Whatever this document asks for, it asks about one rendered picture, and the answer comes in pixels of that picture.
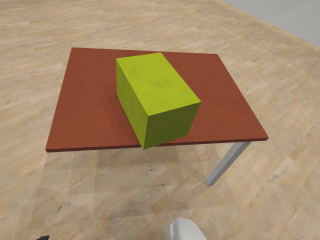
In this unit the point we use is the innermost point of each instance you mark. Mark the right robot thigh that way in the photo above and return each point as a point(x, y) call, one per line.
point(185, 229)

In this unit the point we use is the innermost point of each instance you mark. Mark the carton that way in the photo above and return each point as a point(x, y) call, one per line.
point(160, 106)

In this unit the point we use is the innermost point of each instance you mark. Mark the table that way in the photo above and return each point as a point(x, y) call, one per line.
point(90, 116)

